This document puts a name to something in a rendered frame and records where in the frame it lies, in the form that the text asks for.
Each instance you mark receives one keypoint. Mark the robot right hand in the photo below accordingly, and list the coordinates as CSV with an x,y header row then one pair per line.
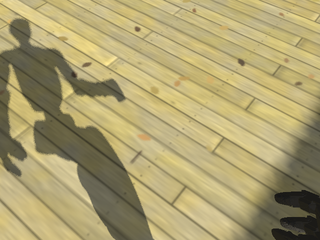
x,y
309,225

